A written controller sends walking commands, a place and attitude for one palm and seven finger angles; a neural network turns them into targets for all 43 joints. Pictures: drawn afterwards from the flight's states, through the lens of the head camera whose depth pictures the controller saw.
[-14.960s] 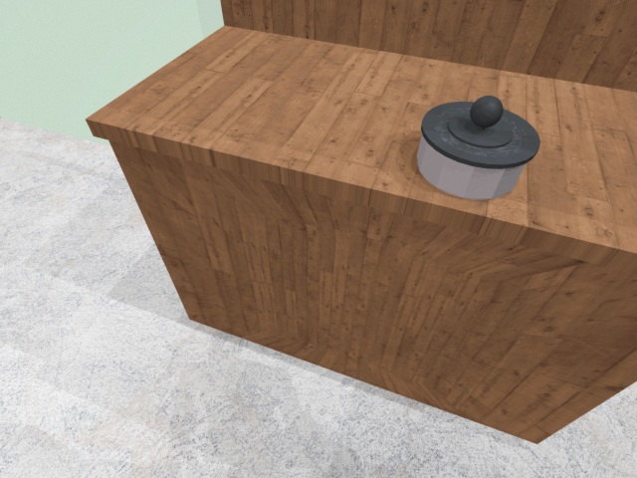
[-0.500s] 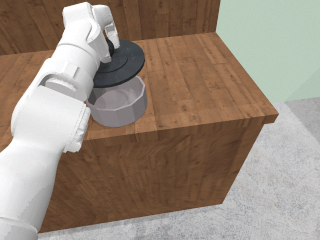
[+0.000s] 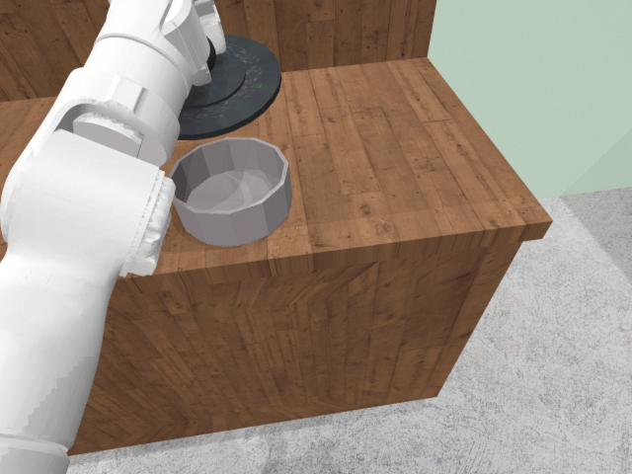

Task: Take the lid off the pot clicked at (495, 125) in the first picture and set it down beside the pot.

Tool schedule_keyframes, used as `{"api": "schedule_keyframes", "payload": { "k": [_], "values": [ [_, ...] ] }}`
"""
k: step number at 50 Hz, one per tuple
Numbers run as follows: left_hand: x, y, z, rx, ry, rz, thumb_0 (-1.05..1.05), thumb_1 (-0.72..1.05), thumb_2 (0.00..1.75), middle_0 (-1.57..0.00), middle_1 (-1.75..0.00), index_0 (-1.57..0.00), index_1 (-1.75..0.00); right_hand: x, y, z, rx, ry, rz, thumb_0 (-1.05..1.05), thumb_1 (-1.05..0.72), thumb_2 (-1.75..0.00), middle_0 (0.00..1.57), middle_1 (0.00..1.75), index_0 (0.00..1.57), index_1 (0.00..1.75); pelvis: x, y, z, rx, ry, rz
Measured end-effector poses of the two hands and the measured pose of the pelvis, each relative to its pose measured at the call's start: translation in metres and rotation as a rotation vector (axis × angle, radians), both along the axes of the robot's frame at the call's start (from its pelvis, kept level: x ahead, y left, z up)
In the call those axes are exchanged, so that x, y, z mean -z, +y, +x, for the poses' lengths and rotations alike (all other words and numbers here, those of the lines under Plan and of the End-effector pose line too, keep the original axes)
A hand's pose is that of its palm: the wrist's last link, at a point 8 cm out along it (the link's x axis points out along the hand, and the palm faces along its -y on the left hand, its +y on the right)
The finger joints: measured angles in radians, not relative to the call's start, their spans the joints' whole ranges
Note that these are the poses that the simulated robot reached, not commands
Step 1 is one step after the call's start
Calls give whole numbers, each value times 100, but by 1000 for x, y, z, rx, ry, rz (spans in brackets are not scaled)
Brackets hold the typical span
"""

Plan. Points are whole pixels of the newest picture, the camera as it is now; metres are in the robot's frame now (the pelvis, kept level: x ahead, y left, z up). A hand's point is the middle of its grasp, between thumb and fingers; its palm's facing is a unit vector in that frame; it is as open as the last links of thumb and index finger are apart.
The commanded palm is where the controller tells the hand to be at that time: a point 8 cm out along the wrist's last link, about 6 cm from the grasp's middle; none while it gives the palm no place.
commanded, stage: lift the lid straight up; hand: left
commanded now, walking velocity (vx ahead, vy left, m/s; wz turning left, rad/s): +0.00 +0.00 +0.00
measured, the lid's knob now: (193, 53) +0.51 +0.10 +0.30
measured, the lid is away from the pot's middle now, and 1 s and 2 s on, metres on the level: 0.01 0.07 0.19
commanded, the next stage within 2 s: move the lid sideways beside the pot in 0.44 s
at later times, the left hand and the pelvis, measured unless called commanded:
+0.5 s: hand (184, 24) +0.48 +0.10 +0.34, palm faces -0.16 -0.22 -0.96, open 7.6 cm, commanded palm +0.48 +0.11 +0.39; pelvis +0.00 +0.00 +0.00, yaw +0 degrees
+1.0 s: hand (122, 38) +0.48 +0.16 +0.33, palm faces -0.14 -0.14 -0.98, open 7.6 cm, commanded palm +0.47 +0.16 +0.39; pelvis +0.00 +0.00 +0.00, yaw +1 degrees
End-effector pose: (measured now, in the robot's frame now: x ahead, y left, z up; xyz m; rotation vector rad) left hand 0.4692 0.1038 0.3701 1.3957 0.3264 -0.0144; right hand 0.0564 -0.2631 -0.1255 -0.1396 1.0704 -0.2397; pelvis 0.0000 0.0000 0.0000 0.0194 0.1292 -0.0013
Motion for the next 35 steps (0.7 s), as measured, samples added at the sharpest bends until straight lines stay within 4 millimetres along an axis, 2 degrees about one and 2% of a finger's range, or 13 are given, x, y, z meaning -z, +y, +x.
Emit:
{"api": "schedule_keyframes", "payload": {
  "k": [16,25,35],
  "values": [
    [-26,-2,-1,-33,-44,-17,-1,27,69,-66,-98,-63,-96,1,3,3,-1,-4,12,1,-91,-89,20,30,20,30,-1,1,4,2,9,0],
    [-23,-1,1,-43,-37,-37,-1,27,69,-66,-98,-63,-96,-1,1,12,-12,-11,4,1,-91,-89,20,30,20,30,-1,-1,5,0,11,0],
    [-20,14,6,-41,-61,23,-2,27,69,-66,-98,-63,-96,-4,-3,17,3,-11,-2,1,-91,-89,20,30,20,30,-1,-1,7,4,10,-1]
  ]
}}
